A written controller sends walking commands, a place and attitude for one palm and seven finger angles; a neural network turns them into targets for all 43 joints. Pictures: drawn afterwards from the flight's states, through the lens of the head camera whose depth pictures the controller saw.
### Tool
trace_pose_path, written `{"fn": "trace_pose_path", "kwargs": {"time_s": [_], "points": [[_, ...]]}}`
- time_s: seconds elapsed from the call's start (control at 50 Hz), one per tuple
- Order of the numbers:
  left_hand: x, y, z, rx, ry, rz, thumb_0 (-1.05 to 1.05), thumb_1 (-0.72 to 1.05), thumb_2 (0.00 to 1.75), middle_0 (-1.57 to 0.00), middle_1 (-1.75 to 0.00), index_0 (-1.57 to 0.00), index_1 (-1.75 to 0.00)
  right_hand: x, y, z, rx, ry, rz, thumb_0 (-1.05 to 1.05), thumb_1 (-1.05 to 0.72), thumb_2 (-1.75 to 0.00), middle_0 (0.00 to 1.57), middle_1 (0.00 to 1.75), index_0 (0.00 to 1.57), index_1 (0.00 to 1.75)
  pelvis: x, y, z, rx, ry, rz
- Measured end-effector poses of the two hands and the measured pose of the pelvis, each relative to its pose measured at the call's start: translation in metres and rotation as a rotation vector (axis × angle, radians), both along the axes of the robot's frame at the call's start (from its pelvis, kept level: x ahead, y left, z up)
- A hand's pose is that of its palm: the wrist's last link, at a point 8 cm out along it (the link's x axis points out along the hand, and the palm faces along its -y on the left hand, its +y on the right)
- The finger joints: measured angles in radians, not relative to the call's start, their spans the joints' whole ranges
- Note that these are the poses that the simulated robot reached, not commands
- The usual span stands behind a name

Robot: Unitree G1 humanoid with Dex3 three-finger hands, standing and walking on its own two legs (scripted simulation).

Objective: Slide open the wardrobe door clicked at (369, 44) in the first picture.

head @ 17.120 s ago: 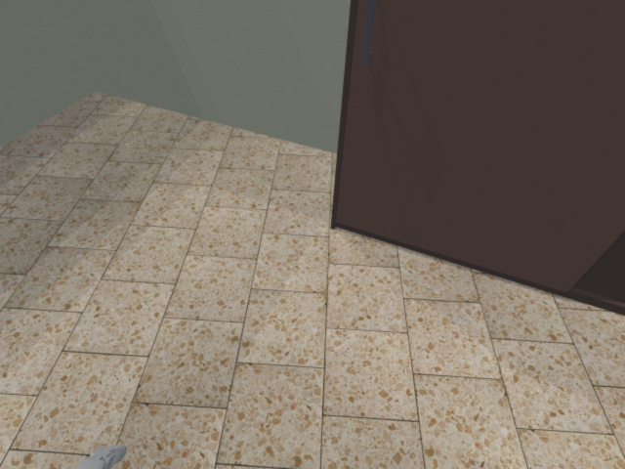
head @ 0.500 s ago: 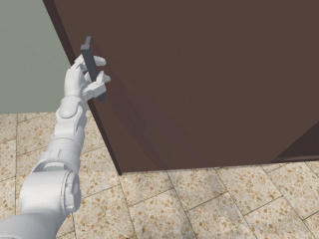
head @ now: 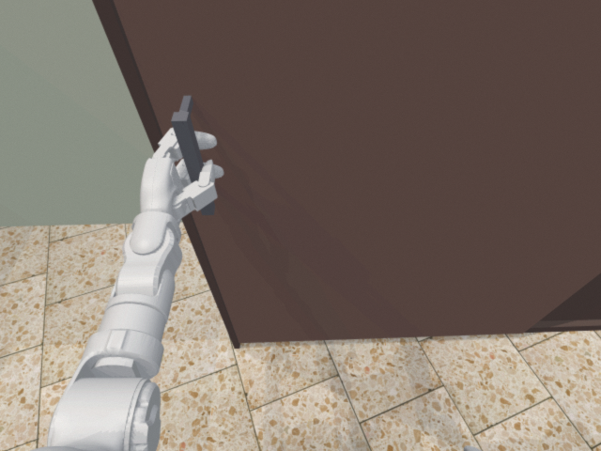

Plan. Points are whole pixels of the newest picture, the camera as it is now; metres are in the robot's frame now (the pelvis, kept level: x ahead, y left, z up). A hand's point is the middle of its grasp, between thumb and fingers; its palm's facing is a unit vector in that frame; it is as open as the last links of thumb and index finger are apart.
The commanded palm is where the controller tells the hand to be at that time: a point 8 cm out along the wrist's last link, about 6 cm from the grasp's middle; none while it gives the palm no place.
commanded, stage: tug the door sideways, standing still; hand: left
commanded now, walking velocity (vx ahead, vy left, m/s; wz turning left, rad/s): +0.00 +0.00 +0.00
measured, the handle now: (198, 160) +0.49 +0.15 +0.11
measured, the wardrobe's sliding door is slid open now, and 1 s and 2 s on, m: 0.00 0.00 0.07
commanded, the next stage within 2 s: step sideways, sliding the door along in 0.80 s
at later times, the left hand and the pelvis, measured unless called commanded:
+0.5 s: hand (215, 184) +0.44 +0.12 +0.12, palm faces +0.10 -0.99 -0.03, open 5.6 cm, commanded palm +0.41 +0.11 +0.12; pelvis -0.02 +0.00 -0.01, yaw +4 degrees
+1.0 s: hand (212, 185) +0.44 +0.12 +0.12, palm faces +0.06 -0.99 -0.11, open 5.6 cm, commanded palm +0.42 +0.15 +0.12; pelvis -0.02 +0.00 -0.01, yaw +3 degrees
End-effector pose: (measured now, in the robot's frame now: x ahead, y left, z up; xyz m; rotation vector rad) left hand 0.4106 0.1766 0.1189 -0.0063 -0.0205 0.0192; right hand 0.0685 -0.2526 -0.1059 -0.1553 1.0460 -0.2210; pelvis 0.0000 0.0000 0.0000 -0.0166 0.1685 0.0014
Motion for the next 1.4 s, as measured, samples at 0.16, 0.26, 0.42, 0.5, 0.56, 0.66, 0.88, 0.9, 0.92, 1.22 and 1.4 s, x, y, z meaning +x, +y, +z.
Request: {"fn": "trace_pose_path", "kwargs": {"time_s": [0.16,0.26,0.42,0.5,0.56,0.66,0.88,0.9,0.92,1.22,1.4], "points": [[0.005,-0.003,-0.001,0.008,0.022,0.037,0.01,0.77,0.84,-0.38,-1.4,-0.38,-1.39,0.013,0.005,-0.008,0.001,0.027,0.084,0.0,-0.91,-0.9,0.2,0.3,0.2,0.3,-0.008,-0.001,-0.003,-0.004,0.02,0.043],[0.004,-0.005,0.0,0.011,0.026,0.061,0.01,0.78,0.85,-0.37,-1.4,-0.37,-1.39,0.004,0.008,-0.012,0.014,0.036,0.099,0.0,-0.91,-0.9,0.2,0.3,0.2,0.3,-0.013,-0.003,-0.005,-0.004,0.022,0.055],[0.003,-0.007,-0.001,0.027,0.017,0.079,0.01,0.8,0.84,-0.35,-1.4,-0.31,-1.4,-0.027,0.007,-0.018,0.021,0.089,0.098,0.0,-0.91,-0.9,0.2,0.3,0.2,0.3,-0.022,-0.004,-0.008,-0.009,0.021,0.066],[0.003,-0.008,-0.001,0.035,0.01,0.081,0.0,0.81,0.83,-0.34,-1.4,-0.29,-1.4,-0.042,0.005,-0.021,0.019,0.124,0.099,0.0,-0.91,-0.9,0.2,0.3,0.2,0.3,-0.025,-0.003,-0.009,-0.011,0.024,0.07],[0.003,-0.008,-0.001,0.039,0.007,0.079,0.0,0.81,0.83,-0.35,-1.4,-0.28,-1.4,-0.049,0.004,-0.021,0.016,0.142,0.098,0.0,-0.91,-0.9,0.2,0.3,0.2,0.3,-0.025,-0.003,-0.01,-0.011,0.027,0.072],[0.003,-0.008,-0.001,0.042,0.004,0.075,0.0,0.81,0.83,-0.35,-1.4,-0.28,-1.4,-0.052,0.004,-0.021,0.013,0.142,0.102,0.0,-0.91,-0.9,0.2,0.3,0.2,0.3,-0.026,-0.001,-0.01,-0.012,0.029,0.073],[0.003,-0.007,-0.001,0.044,0.0,0.066,0.0,0.8,0.83,-0.37,-1.4,-0.29,-1.4,-0.028,0.01,-0.019,0.013,0.079,0.132,0.0,-0.91,-0.9,0.2,0.3,0.2,0.3,-0.024,0.001,-0.01,-0.013,0.032,0.075],[0.003,-0.007,-0.001,0.045,0.0,0.066,0.0,0.8,0.83,-0.37,-1.4,-0.29,-1.4,-0.026,0.011,-0.019,0.014,0.074,0.136,0.0,-0.91,-0.9,0.2,0.3,0.2,0.3,-0.024,0.002,-0.01,-0.013,0.032,0.075],[0.003,-0.007,-0.001,0.045,0.0,0.065,0.0,0.8,0.83,-0.37,-1.4,-0.29,-1.4,-0.024,0.012,-0.019,0.016,0.069,0.139,0.0,-0.91,-0.9,0.2,0.3,0.2,0.3,-0.024,0.002,-0.01,-0.013,0.032,0.076],[0.0,-0.01,0.009,0.147,0.118,0.143,-0.01,0.78,0.81,-0.39,-1.37,-0.3,-1.4,0.008,0.005,-0.028,0.066,0.016,0.079,0.0,-0.91,-0.9,0.2,0.3,0.2,0.3,-0.019,-0.031,-0.001,0.02,-0.137,0.018],[-0.002,-0.02,0.009,0.153,0.13,0.227,0.0,0.8,0.83,-0.34,-1.35,-0.2,-1.4,0.045,-0.048,-0.023,-0.003,0.069,0.169,0.01,-0.91,-0.9,0.21,0.3,0.21,0.3,0.0,-0.068,0.007,0.05,-0.151,0.107]]}}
